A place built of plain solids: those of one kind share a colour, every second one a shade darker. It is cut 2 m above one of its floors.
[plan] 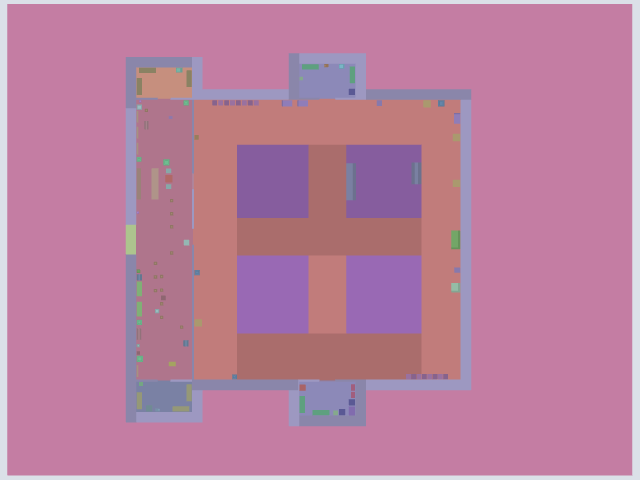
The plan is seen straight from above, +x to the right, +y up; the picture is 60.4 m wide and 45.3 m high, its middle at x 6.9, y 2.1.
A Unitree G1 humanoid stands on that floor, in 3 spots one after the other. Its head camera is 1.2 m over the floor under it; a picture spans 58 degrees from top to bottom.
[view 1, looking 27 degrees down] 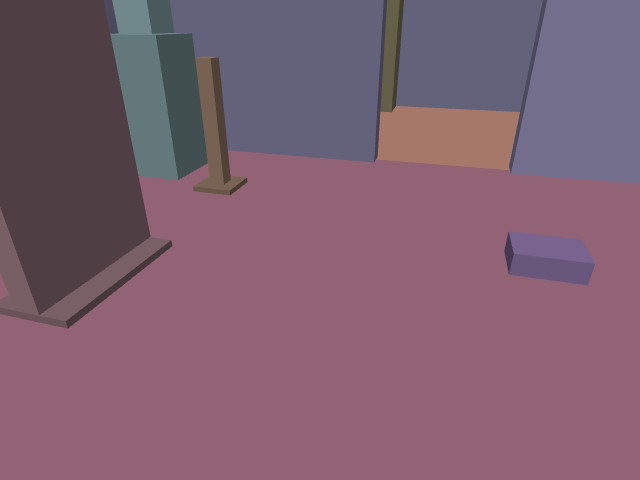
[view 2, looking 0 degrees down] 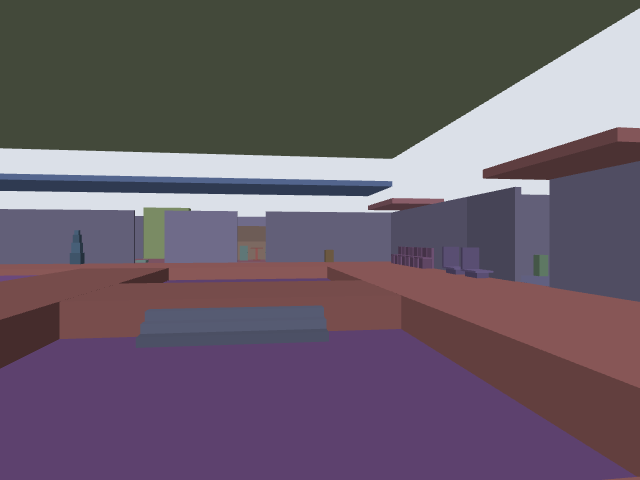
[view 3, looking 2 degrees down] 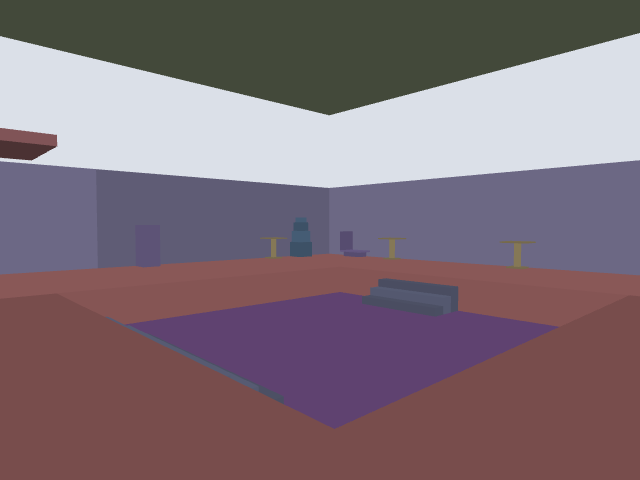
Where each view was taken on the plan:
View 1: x -7.80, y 11.38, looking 106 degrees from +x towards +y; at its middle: floor_foyer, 2.64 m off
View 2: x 18.42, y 8.03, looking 172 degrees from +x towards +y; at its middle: wall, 23.63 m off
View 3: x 7.59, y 2.40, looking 47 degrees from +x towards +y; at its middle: wall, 17.69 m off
